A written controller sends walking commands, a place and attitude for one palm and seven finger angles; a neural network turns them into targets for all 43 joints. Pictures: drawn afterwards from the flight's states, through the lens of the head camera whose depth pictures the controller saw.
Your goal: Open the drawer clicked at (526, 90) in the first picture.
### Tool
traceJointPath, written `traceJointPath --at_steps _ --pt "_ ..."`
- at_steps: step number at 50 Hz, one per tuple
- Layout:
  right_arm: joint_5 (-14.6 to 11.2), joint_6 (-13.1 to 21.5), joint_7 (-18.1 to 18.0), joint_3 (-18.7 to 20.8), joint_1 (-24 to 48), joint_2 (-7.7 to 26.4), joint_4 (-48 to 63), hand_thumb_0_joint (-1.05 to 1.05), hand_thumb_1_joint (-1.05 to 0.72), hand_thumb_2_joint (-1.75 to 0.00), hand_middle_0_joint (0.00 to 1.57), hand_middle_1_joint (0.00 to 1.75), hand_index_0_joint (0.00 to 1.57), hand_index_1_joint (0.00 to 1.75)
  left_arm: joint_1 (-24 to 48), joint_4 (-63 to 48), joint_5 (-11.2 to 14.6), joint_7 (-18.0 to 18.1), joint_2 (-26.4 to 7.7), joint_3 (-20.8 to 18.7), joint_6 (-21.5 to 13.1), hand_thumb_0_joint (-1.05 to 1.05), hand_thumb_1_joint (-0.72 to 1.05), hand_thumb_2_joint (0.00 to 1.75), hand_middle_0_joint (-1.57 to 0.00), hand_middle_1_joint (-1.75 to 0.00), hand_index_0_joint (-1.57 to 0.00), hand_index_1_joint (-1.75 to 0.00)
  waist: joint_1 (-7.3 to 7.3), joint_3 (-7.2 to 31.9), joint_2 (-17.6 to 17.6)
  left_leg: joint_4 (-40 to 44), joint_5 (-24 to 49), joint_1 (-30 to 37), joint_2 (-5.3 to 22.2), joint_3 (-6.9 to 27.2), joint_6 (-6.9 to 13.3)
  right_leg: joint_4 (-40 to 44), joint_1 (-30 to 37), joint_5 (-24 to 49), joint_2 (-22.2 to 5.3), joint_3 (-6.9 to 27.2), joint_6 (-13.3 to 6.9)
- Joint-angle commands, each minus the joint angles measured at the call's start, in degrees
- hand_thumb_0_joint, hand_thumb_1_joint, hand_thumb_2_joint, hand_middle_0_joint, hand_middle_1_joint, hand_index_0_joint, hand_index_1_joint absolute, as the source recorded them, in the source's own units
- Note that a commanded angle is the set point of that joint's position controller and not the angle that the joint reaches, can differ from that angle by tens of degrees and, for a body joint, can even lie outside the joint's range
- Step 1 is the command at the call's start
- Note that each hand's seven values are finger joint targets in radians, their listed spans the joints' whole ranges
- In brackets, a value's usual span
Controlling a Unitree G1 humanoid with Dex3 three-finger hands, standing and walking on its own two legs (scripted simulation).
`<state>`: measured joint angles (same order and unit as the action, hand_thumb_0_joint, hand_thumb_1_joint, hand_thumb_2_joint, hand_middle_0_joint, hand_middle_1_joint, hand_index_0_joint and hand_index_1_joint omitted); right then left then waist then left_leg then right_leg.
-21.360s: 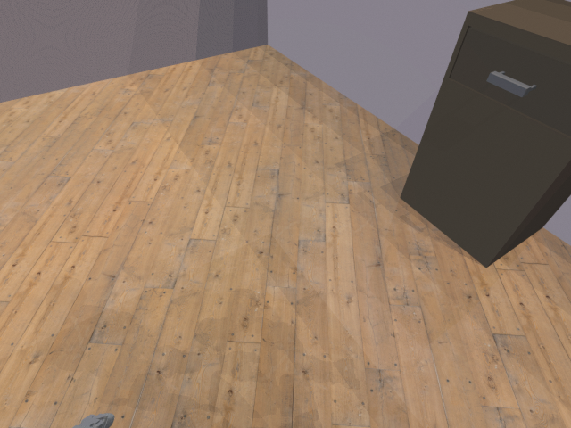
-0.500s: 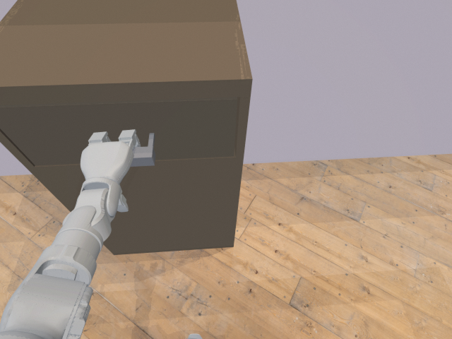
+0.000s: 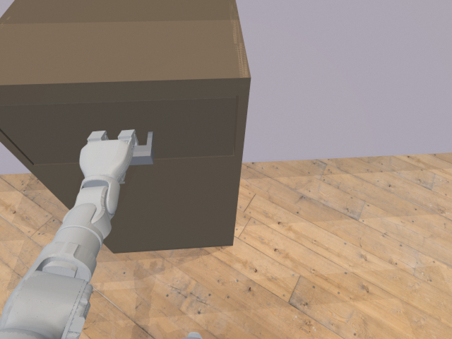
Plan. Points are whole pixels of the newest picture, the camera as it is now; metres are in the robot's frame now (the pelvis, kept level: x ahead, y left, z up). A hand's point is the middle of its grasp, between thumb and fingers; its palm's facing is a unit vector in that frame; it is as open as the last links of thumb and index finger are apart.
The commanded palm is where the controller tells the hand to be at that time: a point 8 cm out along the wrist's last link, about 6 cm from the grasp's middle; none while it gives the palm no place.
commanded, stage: pull the drawer open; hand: left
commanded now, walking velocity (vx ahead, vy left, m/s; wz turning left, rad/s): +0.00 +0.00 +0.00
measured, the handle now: (122, 146) +0.48 +0.22 +0.02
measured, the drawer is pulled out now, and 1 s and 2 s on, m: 0.00 0.10 0.22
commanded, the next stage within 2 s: none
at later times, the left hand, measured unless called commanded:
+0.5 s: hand (115, 189) +0.39 +0.22 +0.00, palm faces -0.02 -0.08 -1.00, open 6.1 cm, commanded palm +0.36 +0.22 +0.06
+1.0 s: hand (110, 217) +0.33 +0.22 +0.00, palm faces -0.01 -0.08 -1.00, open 6.1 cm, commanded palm +0.29 +0.22 +0.06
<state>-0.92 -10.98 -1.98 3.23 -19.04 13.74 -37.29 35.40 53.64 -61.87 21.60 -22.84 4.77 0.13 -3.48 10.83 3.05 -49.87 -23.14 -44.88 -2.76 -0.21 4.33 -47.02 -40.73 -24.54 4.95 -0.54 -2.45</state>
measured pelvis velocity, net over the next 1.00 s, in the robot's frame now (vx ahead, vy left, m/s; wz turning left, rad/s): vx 0.01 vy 0.00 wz -0.01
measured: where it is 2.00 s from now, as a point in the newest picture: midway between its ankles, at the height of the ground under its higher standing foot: outside the picture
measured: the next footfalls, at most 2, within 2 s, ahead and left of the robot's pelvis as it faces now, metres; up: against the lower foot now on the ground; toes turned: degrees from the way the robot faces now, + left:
none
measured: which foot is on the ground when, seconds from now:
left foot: down 0.00-1.00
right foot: down 0.00-1.00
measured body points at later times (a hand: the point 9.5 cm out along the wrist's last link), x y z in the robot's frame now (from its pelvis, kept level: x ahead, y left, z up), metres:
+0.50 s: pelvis +0.02 +0.00 +0.01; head +0.07 +0.00 +0.46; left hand +0.39 +0.22 +0.06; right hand +0.09 -0.26 -0.12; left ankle +0.00 +0.07 -0.69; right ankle -0.03 -0.10 -0.69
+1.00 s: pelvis +0.01 +0.00 +0.01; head +0.04 -0.01 +0.46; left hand +0.33 +0.22 +0.06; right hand +0.16 -0.24 -0.10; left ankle +0.00 +0.07 -0.69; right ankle -0.03 -0.10 -0.69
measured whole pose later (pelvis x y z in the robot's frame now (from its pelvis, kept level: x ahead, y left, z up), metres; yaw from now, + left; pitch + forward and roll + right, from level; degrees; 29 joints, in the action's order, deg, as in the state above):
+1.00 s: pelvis +0.01 +0.00 +0.01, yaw +0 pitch +13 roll -1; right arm -1.0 -10.8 -1.4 1.9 -11.4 13.1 -33.1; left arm 7.5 24.6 -60.3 20.7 -19.3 7.8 4.2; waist 0.3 10.0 3.3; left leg -46.5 -23.3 -35.8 -3.1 -1.1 4.4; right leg -44.4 -32.2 -24.8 4.6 0.7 -2.3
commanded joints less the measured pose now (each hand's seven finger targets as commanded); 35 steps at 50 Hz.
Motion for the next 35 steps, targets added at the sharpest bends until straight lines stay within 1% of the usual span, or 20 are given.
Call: traceJointPath --at_steps 1,3,6,7,10,12,13,15,16,18,19,21,22,23,24,26,29,31,32,35 --pt "0.36 1.41 -0.9 2.81 -3.84 8.52 4.57 0.0 -0.9 -0.9 0.2 0.3 0.2 0.3 21.52 -9.08 0.46 1.55 -11.34 -3.31 -0.27 0.0 0.9 0.9 -0.4 -1.35 -0.4 -1.35 -1.16 18.6 -0.69 4.17 22.91 17.95 1.29 2.32 -1.03 5.64 4.64 19.42 -0.29 0.57 -0.48" --pt "0.34 1.57 -0.76 2.87 -3.92 8.58 4.34 0.0 -0.9 -0.9 0.2 0.3 0.2 0.3 23.56 -10.31 0.39 1.69 -11.11 -2.99 -0.61 0.0 0.9 0.9 -0.4 -1.35 -0.4 -1.35 -1.29 18.75 1.11 4.27 23.27 19.24 1.55 2.81 -1.25 5.46 2.89 18.3 -0.25 0.34 -0.55" --pt "0.35 1.56 -0.77 2.91 -3.87 8.57 4.4 0.0 -0.9 -0.9 0.2 0.3 0.2 0.3 21.25 -8.84 0.52 1.86 -10.66 -3.04 -0.1 0.0 0.9 0.9 -0.4 -1.35 -0.4 -1.35 -1.15 18.06 -0.1 4.22 22.45 18.54 1.38 2.44 -1.06 5.89 3.51 18.23 -0.17 0.38 -0.54" --pt "0.34 1.5 -0.72 2.82 -3.92 8.72 4.44 0.0 -0.9 -0.9 0.2 0.3 0.2 0.3 20.86 -9.02 0.67 1.78 -12.21 -4.46 -0.23 0.0 0.9 0.9 -0.4 -1.35 -0.4 -1.35 -0.5 18.91 -0.23 4.5 23.17 18.44 1.39 2.8 -1.21 5.63 4.43 18.49 -0.23 0.4 -0.72" --pt "0.25 1.3 -0.54 2.88 -3.13 8.42 5.31 0.0 -0.9 -0.9 0.2 0.3 0.2 0.3 15.92 -10.96 0.99 1.53 -10.76 -4.13 -0.43 0.0 0.9 0.9 -0.4 -1.35 -0.4 -1.35 0.76 20.76 -0.15 4.55 25.44 19.79 1.43 2.28 -1.24 5.5 6.29 20.9 -0.17 0.45 -0.66" --pt "0.3 1.26 -0.21 3.06 -2.68 8.18 5.56 0.0 -0.9 -0.9 0.2 0.3 0.2 0.3 15.1 -12.51 1.8 0.99 -7.01 -1.68 -0.47 0.0 0.9 0.9 -0.4 -1.35 -0.4 -1.35 0.14 20.05 0.21 4.7 26.7 21.05 1.71 2.54 -1.27 5.82 5.72 20.81 -0.15 0.14 -0.7" --pt "0.26 1.19 -0.23 3.19 -2.43 8.35 5.78 0.0 -0.9 -0.9 0.2 0.3 0.2 0.3 12.87 -14.13 1.64 1.08 -9.51 -3.94 -0.87 0.0 0.9 0.9 -0.4 -1.35 -0.4 -1.35 1.35 21.25 0.03 4.71 27.46 21.61 1.84 2.31 -1.33 5.71 6.73 21.63 -0.18 0.44 -0.62" --pt "0.29 1.0 0.0 3.11 -1.45 8.2 6.72 0.0 -0.9 -0.9 0.2 0.3 0.2 0.3 7.96 -17.44 2.08 1.13 -8.48 -3.62 -0.72 0.0 0.9 0.9 -0.4 -1.35 -0.4 -1.35 2.15 22.34 0.39 4.79 31.13 22.95 1.99 2.23 -1.36 5.67 8.37 24.17 -0.08 0.52 -0.63" --pt "0.31 1.06 0.18 3.25 -0.91 8.03 7.01 0.0 -0.9 -0.9 0.2 0.3 0.2 0.3 5.78 -18.95 2.49 1.08 -6.96 -2.71 -0.51 0.0 0.9 0.9 -0.4 -1.35 -0.4 -1.35 1.99 21.56 0.13 4.77 31.95 23.11 2.05 1.98 -1.26 6.02 9.0 25.36 -0.14 0.65 -0.52" --pt "0.17 1.02 0.35 3.1 -0.13 8.17 7.53 0.0 -0.9 -0.9 0.2 0.3 0.2 0.3 1.45 -22.07 2.75 1.04 -7.7 -3.65 -0.3 0.0 0.9 0.9 -0.4 -1.35 -0.4 -1.35 2.65 20.85 -0.46 5.19 34.2 23.12 2.31 2.26 -1.34 6.02 10.07 26.58 -0.23 0.69 -0.45" --pt "0.2 1.05 0.46 3.13 0.26 8.09 7.72 0.0 -0.9 -0.9 0.2 0.3 0.2 0.3 -0.13 -23.08 2.99 1.01 -6.47 -2.89 -0.03 0.0 0.9 0.9 -0.4 -1.35 -0.4 -1.35 2.32 19.6 -1.45 5.3 34.64 22.99 2.42 2.27 -1.2 6.26 10.26 27.09 -0.19 0.7 -0.34" --pt "0.08 1.22 0.52 3.03 1.15 8.26 7.99 0.0 -0.9 -0.9 0.2 0.3 0.2 0.3 -1.89 -24.98 2.95 1.18 -6.87 -3.26 0.62 0.0 0.9 0.9 -0.4 -1.35 -0.4 -1.35 2.18 17.24 -2.37 5.9 32.73 21.95 2.38 2.21 -1.13 6.77 10.51 26.27 -0.28 0.62 -0.3" --pt "0.17 1.28 0.51 2.98 1.65 8.41 8.17 0.0 -0.9 -0.9 0.2 0.3 0.2 0.3 -2.58 -26.76 2.93 1.27 -7.76 -4.0 0.78 0.0 0.9 0.9 -0.4 -1.35 -0.4 -1.35 2.53 17.52 -1.72 6.06 33.4 21.86 2.33 2.36 -1.19 6.58 11.21 26.49 -0.36 0.78 -0.43" --pt "0.1 1.29 0.53 2.94 2.2 8.16 8.44 0.0 -0.9 -0.9 0.2 0.3 0.2 0.3 -3.43 -27.89 2.66 1.45 -6.95 -3.27 1.07 0.0 0.9 0.9 -0.4 -1.35 -0.4 -1.35 2.45 17.31 -1.2 6.21 32.66 22.59 2.26 2.25 -1.19 6.77 10.93 26.21 -0.4 0.82 -0.29" --pt "0.14 1.33 0.47 2.97 2.35 8.25 8.27 0.0 -0.9 -0.9 0.2 0.3 0.2 0.3 -4.73 -28.1 2.46 1.73 -8.28 -4.68 1.5 0.0 0.9 0.9 -0.4 -1.35 -0.4 -1.35 2.71 16.73 -1.18 6.26 32.86 22.77 2.35 2.2 -1.21 6.8 10.98 26.17 -0.4 0.76 -0.39" --pt "0.17 1.35 0.48 2.75 3.19 8.1 8.71 0.0 -0.9 -0.9 0.2 0.3 0.2 0.3 -5.81 -29.43 2.15 1.99 -6.88 -3.45 2.52 0.0 0.9 0.9 -0.4 -1.35 -0.4 -1.35 2.56 15.7 -1.23 6.61 31.27 22.47 2.14 2.19 -1.37 6.99 10.81 25.01 -0.47 0.55 -0.4" --pt "0.23 1.45 0.45 2.65 4.39 7.98 8.84 0.0 -0.9 -0.9 0.2 0.3 0.2 0.3 -7.57 -31.75 1.63 2.49 -7.83 -4.44 3.47 0.0 0.9 0.9 -0.4 -1.35 -0.4 -1.35 3.17 15.39 0.04 6.75 31.86 23.74 2.23 2.47 -1.65 6.73 10.44 24.07 -0.49 0.31 -0.62" --pt "0.27 1.41 0.32 2.44 5.26 7.85 9.1 0.0 -0.9 -0.9 0.2 0.3 0.2 0.3 -7.31 -32.74 1.4 2.47 -7.0 -3.47 4.23 0.0 0.9 0.9 -0.4 -1.35 -0.4 -1.35 2.8 15.01 -1.13 6.64 31.27 23.6 2.16 2.67 -1.7 6.65 10.31 23.88 -0.54 0.25 -0.61" --pt "0.36 1.49 0.31 2.4 5.49 7.92 9.08 0.0 -0.9 -0.9 0.2 0.3 0.2 0.3 -7.43 -33.7 1.76 2.39 -6.73 -3.38 4.42 0.0 0.9 0.9 -0.4 -1.35 -0.4 -1.35 2.89 15.83 0.04 6.75 31.83 24.1 2.17 2.86 -1.82 6.57 10.35 23.61 -0.61 0.21 -0.68" --pt "0.3 1.51 0.22 2.09 6.84 7.59 9.5 0.0 -0.9 -0.9 0.2 0.3 0.2 0.3 -7.78 -34.08 1.34 2.37 -6.18 -2.77 5.11 0.0 0.9 0.9 -0.4 -1.35 -0.4 -1.35 3.06 14.86 -0.8 6.77 29.98 24.39 2.09 3.04 -2.07 6.54 9.37 22.07 -0.61 0.07 -0.6"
